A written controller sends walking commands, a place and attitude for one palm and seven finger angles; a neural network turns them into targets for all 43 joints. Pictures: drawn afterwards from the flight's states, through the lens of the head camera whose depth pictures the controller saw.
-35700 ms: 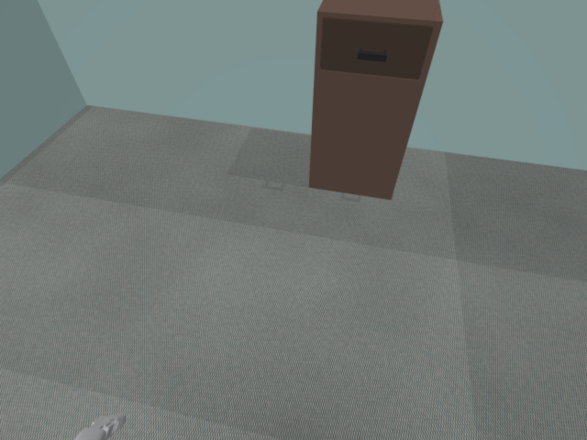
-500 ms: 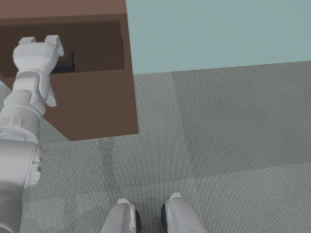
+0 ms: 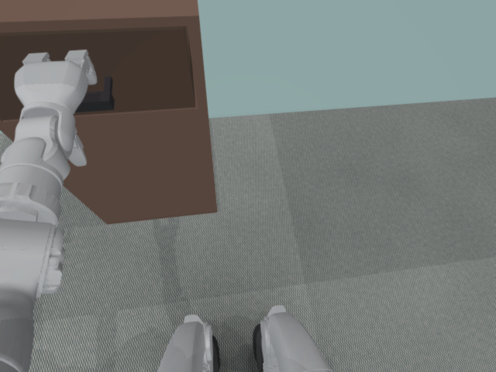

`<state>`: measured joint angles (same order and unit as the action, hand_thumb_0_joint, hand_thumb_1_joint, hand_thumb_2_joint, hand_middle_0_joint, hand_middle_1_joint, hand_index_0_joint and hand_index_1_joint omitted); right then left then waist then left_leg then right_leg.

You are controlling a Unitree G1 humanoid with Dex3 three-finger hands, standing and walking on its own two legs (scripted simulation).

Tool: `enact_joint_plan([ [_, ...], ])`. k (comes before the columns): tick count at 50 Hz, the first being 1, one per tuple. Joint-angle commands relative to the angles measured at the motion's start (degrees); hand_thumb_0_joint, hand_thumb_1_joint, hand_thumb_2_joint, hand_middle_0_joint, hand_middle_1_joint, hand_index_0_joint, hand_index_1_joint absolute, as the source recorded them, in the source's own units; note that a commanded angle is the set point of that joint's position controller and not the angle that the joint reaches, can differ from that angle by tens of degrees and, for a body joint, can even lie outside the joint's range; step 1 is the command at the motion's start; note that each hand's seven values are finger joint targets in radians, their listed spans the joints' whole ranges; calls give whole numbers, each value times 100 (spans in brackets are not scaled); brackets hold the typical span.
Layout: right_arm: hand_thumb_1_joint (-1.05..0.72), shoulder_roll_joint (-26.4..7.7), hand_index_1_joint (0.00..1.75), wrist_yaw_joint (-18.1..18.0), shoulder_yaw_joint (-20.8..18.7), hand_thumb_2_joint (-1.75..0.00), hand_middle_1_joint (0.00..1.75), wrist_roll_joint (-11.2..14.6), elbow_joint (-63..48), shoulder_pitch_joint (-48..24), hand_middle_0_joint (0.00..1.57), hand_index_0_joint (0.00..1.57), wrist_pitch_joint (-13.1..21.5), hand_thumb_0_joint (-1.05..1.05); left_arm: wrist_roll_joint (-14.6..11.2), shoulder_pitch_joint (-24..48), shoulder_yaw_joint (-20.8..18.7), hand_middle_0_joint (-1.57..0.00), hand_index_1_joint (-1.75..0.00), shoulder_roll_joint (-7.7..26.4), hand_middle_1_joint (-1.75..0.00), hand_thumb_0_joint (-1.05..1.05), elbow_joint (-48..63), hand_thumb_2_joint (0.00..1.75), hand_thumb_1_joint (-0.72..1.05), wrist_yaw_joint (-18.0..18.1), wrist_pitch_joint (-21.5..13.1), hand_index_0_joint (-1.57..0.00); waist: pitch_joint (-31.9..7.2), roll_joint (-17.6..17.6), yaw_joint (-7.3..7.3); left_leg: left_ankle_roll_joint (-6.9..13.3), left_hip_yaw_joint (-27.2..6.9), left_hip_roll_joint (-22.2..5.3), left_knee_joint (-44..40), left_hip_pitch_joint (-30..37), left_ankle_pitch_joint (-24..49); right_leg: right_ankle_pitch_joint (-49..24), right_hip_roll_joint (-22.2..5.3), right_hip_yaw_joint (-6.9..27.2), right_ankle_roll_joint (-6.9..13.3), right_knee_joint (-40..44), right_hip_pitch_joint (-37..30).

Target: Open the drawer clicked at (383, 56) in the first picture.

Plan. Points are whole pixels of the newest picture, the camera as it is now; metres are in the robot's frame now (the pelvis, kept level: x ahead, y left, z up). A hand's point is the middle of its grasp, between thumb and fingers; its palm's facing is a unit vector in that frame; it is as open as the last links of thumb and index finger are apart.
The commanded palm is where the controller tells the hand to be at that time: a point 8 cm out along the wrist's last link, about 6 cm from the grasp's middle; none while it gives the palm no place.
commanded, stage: lift the hand off the handle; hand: left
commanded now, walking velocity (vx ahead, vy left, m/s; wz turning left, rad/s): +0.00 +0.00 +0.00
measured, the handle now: (82, 93) +0.58 +0.24 +0.04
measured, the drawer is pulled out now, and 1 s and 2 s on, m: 0.00 0.00 0.00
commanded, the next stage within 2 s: draw the hand back to the body in 1.70 s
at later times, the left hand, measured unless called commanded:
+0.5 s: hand (70, 110) +0.53 +0.25 +0.05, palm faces -0.06 +0.04 -1.00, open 13.7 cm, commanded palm +0.53 +0.23 +0.08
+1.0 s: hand (68, 102) +0.53 +0.25 +0.06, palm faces -0.10 -0.04 -0.99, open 13.3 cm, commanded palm +0.54 +0.23 +0.15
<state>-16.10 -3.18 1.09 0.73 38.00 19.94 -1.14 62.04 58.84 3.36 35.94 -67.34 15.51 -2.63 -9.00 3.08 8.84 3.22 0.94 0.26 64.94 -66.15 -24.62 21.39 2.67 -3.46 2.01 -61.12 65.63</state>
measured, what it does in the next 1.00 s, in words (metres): rises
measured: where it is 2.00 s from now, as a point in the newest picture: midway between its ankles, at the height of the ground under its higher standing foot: outside the picture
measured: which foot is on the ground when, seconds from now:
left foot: down 0.00-1.00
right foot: down 0.00-1.00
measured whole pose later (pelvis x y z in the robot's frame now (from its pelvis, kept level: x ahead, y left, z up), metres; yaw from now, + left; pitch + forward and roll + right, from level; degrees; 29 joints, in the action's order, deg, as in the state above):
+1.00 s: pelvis +0.06 +0.01 +0.05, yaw +0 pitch +21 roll -3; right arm -15.0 -2.5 -1.9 -0.5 42.3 22.9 -2.9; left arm 60.6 45.5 2.4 29.1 -59.8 17.4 -4.8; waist -7.8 3.9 6.4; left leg 3.7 0.8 1.1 49.2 -47.2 -23.2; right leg 19.7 2.6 -2.4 1.0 -44.6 46.2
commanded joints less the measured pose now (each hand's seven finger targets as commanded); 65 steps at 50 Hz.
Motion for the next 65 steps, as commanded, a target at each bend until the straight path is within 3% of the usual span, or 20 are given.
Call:
enact_joint_plan([
  [1,-90,-921,30,-71,-339,-90,30,-24,-173,1003,20,20,90,0,-21,1449,-209,-30,-120,1075,-120,0,286,30,-50,-121,-58,-30,-1802,-109,238,24,-272,83,-857,1078,-283,405,55,342,-80,1039,-1180],
  [4,-90,-949,30,-73,-334,-90,30,-16,-158,1021,20,20,110,0,-12,1529,-268,-30,-120,1194,-120,0,241,30,-50,-59,-23,-30,-1764,-230,274,33,-270,77,-828,945,-396,507,56,353,-82,1038,-1164],
  [5,-90,-861,30,-37,-401,-90,30,-22,-198,1053,20,20,129,0,-78,1377,97,-30,-120,512,-120,0,561,30,-50,-65,-39,-30,-2023,20,192,6,-301,82,-955,1356,-198,347,62,330,-52,1065,-1221],
  [8,-90,-895,30,-21,-427,-90,30,-35,-84,1099,20,20,95,0,-82,1431,-51,-30,-120,634,-120,0,574,30,-50,41,27,-30,-2148,-5,211,-7,-384,40,-995,1655,18,200,85,269,-61,1063,-1133],
  [10,-90,-888,30,-17,-437,-90,30,-43,18,1113,20,20,106,0,-130,1751,-4,-30,-120,584,-120,0,572,30,-50,67,82,-30,-2026,-87,343,8,-403,14,-992,1632,-11,194,82,264,-71,1098,-1055],
  [12,-90,-913,30,-29,-418,-90,30,-39,55,1136,20,20,105,0,-141,1724,-83,-30,-120,717,-120,0,409,30,-50,78,143,-30,-1915,-144,338,11,-405,27,-1016,1533,-73,225,82,262,-71,1114,-1102],
  [20,-90,-891,30,-13,-419,-90,30,-76,130,1197,20,20,126,0,-124,2131,59,-30,-120,536,-120,0,394,30,-50,61,82,-30,-1869,-98,487,16,-436,25,-981,1655,90,121,85,224,-56,1093,-945],
  [27,-90,-874,30,-50,-416,-90,30,-75,23,1181,20,20,104,0,-171,2417,-237,-30,-120,987,-120,0,934,30,-50,143,56,-30,-2393,201,349,-4,-468,44,-1217,2207,280,-36,90,256,-70,1283,-1447],
  [29,-90,-822,30,-49,-424,-90,30,-63,-27,1148,20,20,103,0,-213,2429,-120,-30,-120,799,-120,0,1145,30,-50,135,28,-30,-2509,381,300,-21,-467,63,-1336,2517,389,-91,99,250,-67,1397,-1560],
  [30,-90,-831,30,-52,-441,-90,30,-70,-8,1155,20,20,107,0,-238,2570,-180,-30,-120,858,-120,0,1284,30,-50,148,-18,-30,-2590,341,346,-19,-494,34,-1366,2666,457,-148,98,249,-76,1439,-1580],
  [33,-90,-838,30,-77,-437,-90,30,-71,-11,1151,20,20,103,0,-201,2491,-262,-30,-120,979,-120,0,1448,30,-50,201,-84,-30,-2581,449,243,-40,-509,38,-1544,2929,592,-234,108,247,-62,1585,-1753],
  [36,-90,-824,30,-77,-481,-90,30,-95,27,1176,20,20,86,0,-185,2433,-419,-30,-120,1074,-120,0,1797,30,-50,292,-228,-30,-2843,588,127,-83,-523,15,-1647,3421,1125,-541,131,236,-31,1696,-1963],
  [41,-90,-809,30,-42,-550,-90,30,-129,108,1130,20,20,25,0,-151,2293,-434,-30,-120,897,-120,0,2057,30,-50,532,-307,-30,-2642,666,72,-141,-495,2,-1846,3891,1671,-837,158,202,-9,1923,-2128],
  [43,-90,-835,30,-23,-574,-90,30,-151,135,1125,20,20,-7,0,-157,2301,-643,-30,-120,1097,-120,0,2335,30,-50,620,-335,-30,-2796,721,-28,-187,-481,-5,-1899,4109,2097,-1109,164,188,9,1941,-2364],
  [46,-90,-798,30,5,-621,-90,30,-152,157,1087,20,20,-47,0,-228,2255,-472,-30,-120,777,-120,0,2517,30,-50,686,-351,-30,-2793,700,26,-231,-447,-3,-1958,4436,2670,-1494,178,166,-1,2054,-2562],
  [49,-90,-825,30,12,-644,-90,30,-158,179,1019,20,20,-105,0,-198,2192,-660,-30,-120,968,-120,0,2707,30,-50,762,-311,-30,-2812,622,-57,-255,-422,0,-2051,4600,2983,-1750,171,168,3,2109,-2839],
  [52,-90,-804,30,16,-668,-90,30,-164,155,930,20,20,-146,0,-243,2136,-718,-30,-120,975,-120,0,3135,30,-50,785,-332,-30,-3049,921,-153,-370,-419,-26,-2050,5082,3911,-2156,167,150,1,2108,-2982],
  [58,-90,-745,30,51,-701,-90,30,-142,110,727,20,20,-197,0,-315,1905,-583,-30,-120,661,-120,0,3578,30,-50,751,-204,-30,-3004,794,-212,-477,-475,-113,-2148,5644,4874,-2424,165,91,-36,2224,-3146],
  [61,-90,-713,30,85,-711,-90,30,-104,131,636,20,20,-236,0,-301,1856,-374,-30,-120,398,-120,0,3382,30,-50,670,-11,-30,-2743,696,-186,-466,-487,-114,-2254,5683,4854,-2405,145,85,-42,2324,-3197],
  [65,-90,-725,30,74,-680,-90,30,-53,73,509,20,20,-298,0,-342,1946,-439,-30,-120,522,-120,0,3220,30,-50,484,205,-30,-2646,247,-226,-356,-385,-44,-2477,5506,4322,-2493,110,144,-40,2498,-3706],
])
